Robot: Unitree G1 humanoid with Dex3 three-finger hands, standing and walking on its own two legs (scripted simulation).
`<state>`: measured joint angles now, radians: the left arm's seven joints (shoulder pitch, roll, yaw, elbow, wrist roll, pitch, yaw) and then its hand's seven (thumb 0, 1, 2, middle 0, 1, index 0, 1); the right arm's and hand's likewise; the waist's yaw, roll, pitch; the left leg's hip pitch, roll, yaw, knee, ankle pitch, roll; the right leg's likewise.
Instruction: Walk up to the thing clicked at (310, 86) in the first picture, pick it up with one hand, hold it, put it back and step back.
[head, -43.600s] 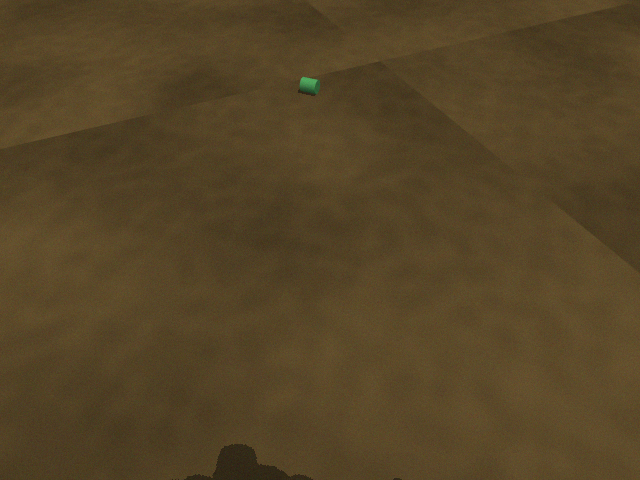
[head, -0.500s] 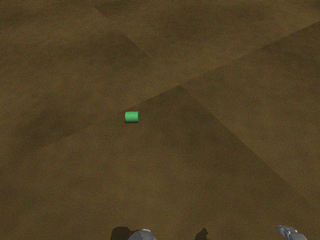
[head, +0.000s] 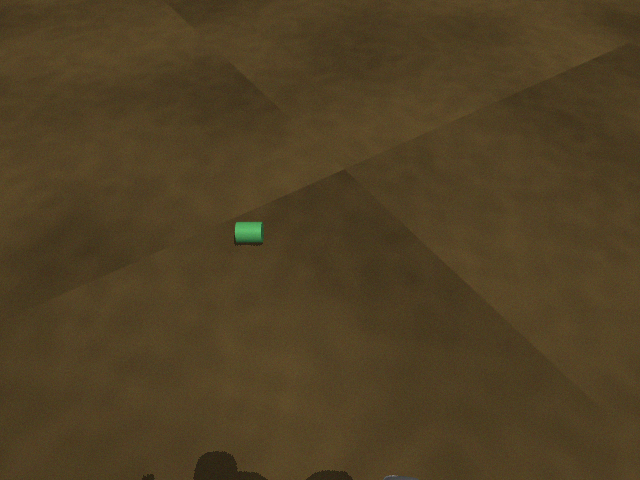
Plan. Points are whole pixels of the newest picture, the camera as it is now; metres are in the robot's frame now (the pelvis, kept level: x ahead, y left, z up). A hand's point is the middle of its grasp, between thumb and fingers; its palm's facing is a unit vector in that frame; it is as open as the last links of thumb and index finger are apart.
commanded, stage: step back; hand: left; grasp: from above
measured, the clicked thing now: (249, 232) +1.11 +0.28 -0.72
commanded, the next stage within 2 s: stand in 0.74 s
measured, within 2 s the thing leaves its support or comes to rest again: neither
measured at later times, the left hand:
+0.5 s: hand out of the picture +0.15 +0.27 -0.15, palm faces +0.04 -0.94 -0.34, open 7.4 cm
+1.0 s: hand out of the picture +0.09 +0.26 -0.14, palm faces +0.02 -0.94 -0.33, open 7.4 cm
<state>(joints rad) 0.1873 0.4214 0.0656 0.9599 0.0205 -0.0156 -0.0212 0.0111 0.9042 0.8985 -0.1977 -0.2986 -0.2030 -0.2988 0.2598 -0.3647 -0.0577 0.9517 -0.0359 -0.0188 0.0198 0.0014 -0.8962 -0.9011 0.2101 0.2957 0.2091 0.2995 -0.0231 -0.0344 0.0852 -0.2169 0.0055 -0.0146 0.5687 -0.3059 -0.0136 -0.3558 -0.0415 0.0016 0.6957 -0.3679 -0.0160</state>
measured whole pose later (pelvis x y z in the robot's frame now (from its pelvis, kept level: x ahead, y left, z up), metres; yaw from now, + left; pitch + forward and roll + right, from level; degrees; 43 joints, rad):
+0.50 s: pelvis +0.03 +0.01 +0.00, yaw +1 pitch -2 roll +0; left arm 0.05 0.37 0.03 1.04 0.00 -0.01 0.00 0.01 0.90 0.90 -0.20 -0.30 -0.20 -0.30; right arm 0.12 -0.33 -0.02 1.07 -0.02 -0.01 0.00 0.00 -0.90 -0.90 0.21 0.30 0.21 0.30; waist 0.00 -0.02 0.08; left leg -0.20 0.01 -0.02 0.56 -0.33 -0.01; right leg -0.26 -0.04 -0.03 0.56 -0.26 0.02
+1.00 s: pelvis +0.03 +0.00 +0.02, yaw +2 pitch -3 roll +0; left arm 0.09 0.35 0.00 1.16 0.01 -0.01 -0.01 0.01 0.90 0.90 -0.20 -0.30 -0.20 -0.30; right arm 0.06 -0.33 0.00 1.12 -0.01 -0.01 0.02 0.00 -0.90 -0.90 0.21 0.30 0.21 0.30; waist 0.01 0.00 0.06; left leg -0.09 0.01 -0.03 0.34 -0.20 -0.02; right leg -0.15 -0.04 -0.04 0.36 -0.15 0.02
